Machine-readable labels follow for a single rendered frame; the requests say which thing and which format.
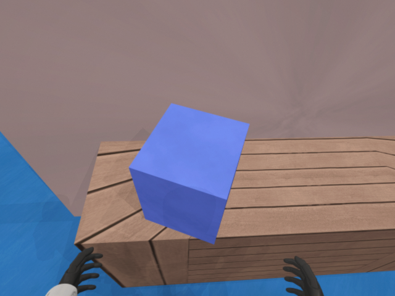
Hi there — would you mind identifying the pedestal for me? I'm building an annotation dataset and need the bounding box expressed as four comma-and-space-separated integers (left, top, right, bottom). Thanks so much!
74, 136, 395, 288

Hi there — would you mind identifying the right robot hand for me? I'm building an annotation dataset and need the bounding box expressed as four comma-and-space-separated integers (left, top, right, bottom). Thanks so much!
283, 256, 324, 296

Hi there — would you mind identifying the left robot forearm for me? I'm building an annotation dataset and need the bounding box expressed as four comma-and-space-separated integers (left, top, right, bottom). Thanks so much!
45, 284, 77, 296

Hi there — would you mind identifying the carton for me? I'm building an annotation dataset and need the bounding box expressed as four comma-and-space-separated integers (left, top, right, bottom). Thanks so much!
129, 104, 249, 244

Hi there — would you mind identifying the left robot hand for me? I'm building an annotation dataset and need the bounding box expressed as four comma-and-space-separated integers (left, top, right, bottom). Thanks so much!
59, 247, 103, 295

